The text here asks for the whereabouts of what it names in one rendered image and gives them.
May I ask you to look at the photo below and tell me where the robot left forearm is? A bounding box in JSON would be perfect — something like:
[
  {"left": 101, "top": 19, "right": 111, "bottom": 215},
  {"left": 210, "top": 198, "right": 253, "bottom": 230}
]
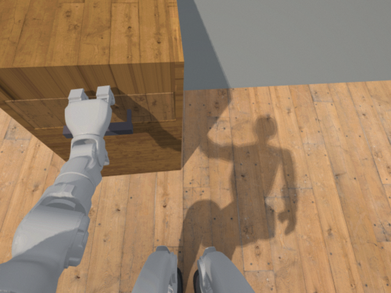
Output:
[{"left": 12, "top": 134, "right": 105, "bottom": 257}]

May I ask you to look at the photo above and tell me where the right robot thigh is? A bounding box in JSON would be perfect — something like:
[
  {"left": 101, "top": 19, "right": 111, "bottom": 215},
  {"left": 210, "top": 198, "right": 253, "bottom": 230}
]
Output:
[{"left": 197, "top": 251, "right": 255, "bottom": 293}]

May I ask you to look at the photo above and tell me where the left robot hand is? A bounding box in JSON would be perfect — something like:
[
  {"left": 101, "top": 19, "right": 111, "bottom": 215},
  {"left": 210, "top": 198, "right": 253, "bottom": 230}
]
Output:
[{"left": 65, "top": 85, "right": 115, "bottom": 165}]

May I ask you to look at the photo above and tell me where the robot left shin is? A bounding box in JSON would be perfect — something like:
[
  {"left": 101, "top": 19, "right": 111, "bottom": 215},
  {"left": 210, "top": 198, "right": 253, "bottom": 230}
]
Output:
[{"left": 156, "top": 245, "right": 177, "bottom": 293}]

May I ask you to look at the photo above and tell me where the robot left upper arm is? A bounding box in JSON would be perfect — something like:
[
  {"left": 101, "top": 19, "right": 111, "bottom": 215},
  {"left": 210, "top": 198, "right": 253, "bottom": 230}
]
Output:
[{"left": 0, "top": 205, "right": 90, "bottom": 293}]

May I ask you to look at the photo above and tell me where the handle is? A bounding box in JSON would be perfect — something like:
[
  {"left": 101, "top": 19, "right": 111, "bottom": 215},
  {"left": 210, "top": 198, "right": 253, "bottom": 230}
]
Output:
[{"left": 62, "top": 109, "right": 133, "bottom": 139}]

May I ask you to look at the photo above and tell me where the cabinet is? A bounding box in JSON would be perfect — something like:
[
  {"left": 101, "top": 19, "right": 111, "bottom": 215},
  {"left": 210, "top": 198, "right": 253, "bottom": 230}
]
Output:
[{"left": 0, "top": 0, "right": 184, "bottom": 177}]

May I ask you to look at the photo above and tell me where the drawer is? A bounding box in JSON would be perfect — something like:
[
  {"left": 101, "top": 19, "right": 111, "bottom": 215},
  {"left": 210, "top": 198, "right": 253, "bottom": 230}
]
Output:
[{"left": 5, "top": 92, "right": 174, "bottom": 128}]

